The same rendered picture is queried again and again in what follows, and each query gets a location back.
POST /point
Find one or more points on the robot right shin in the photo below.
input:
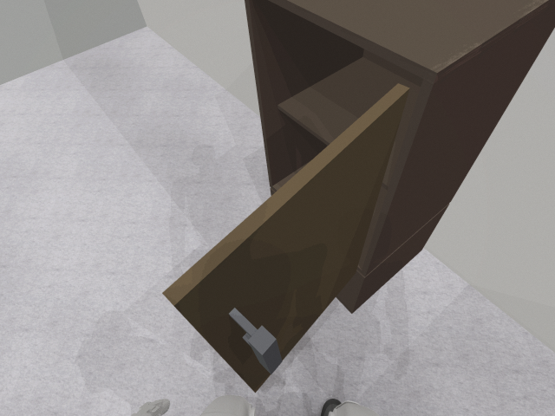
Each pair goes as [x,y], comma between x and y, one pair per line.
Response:
[347,401]

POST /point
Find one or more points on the cupboard door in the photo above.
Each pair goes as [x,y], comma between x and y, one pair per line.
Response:
[285,263]

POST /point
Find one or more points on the handle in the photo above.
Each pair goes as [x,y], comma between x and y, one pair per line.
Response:
[262,342]

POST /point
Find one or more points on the robot right foot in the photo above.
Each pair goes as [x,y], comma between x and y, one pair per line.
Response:
[329,406]

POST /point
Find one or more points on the robot left hand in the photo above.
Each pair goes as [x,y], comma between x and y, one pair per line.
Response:
[156,408]

